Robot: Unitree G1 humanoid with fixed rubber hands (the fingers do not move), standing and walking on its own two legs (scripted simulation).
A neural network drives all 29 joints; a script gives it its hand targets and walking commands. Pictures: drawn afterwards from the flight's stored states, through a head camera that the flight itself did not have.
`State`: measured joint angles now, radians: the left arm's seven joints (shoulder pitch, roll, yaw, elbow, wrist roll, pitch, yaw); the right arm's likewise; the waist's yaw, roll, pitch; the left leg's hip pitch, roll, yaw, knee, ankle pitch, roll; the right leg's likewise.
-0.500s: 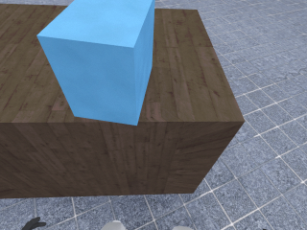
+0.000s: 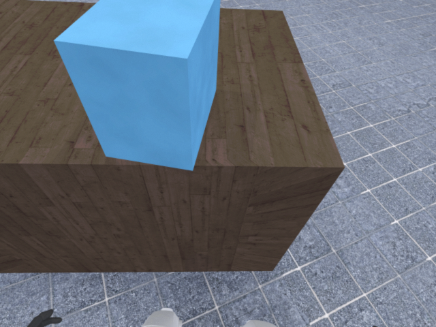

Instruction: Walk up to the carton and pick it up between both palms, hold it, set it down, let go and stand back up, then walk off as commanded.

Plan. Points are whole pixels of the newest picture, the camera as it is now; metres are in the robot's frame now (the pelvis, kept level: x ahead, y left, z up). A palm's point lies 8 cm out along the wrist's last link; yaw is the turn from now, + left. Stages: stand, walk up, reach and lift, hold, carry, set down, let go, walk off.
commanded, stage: walk up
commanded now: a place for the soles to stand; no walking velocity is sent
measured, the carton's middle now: (161, 73) +0.57 +0.13 +0.15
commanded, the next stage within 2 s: none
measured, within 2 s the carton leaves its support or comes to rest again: neither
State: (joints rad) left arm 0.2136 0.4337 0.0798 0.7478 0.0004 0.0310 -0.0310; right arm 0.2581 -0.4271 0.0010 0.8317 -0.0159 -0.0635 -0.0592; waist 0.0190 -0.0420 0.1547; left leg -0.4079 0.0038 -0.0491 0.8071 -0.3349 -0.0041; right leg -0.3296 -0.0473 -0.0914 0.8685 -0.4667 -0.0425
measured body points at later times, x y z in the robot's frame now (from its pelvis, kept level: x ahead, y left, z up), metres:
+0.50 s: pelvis +0.00 -0.01 +0.00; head +0.04 -0.02 +0.45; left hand +0.10 +0.31 -0.10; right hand +0.10 -0.34 -0.11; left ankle +0.04 +0.15 -0.69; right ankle +0.01 -0.09 -0.70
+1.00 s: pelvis +0.00 -0.01 +0.00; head +0.04 -0.01 +0.45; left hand +0.10 +0.31 -0.10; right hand +0.10 -0.34 -0.10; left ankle +0.05 +0.13 -0.70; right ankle +0.01 -0.10 -0.70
